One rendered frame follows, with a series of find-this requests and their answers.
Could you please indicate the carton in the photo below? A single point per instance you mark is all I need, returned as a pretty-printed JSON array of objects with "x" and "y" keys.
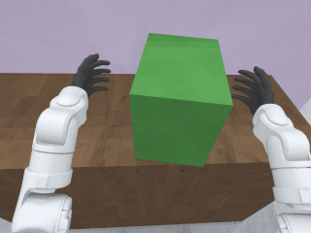
[{"x": 179, "y": 99}]

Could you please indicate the left robot forearm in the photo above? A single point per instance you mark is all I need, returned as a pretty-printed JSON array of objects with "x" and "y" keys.
[{"x": 53, "y": 145}]

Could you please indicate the robot left hand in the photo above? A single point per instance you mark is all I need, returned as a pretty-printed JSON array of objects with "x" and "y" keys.
[{"x": 84, "y": 78}]

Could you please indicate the left robot upper arm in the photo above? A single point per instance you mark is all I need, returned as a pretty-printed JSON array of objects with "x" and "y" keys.
[{"x": 44, "y": 213}]

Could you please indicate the robot right hand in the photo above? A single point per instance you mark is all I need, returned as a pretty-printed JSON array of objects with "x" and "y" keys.
[{"x": 260, "y": 92}]

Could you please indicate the right robot upper arm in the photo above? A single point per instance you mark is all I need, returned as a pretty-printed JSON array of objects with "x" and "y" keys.
[{"x": 292, "y": 223}]

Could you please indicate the right robot forearm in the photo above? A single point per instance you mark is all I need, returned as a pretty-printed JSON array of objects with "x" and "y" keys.
[{"x": 289, "y": 156}]

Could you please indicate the pedestal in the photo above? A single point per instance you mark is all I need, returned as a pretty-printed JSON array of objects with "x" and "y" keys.
[{"x": 110, "y": 187}]

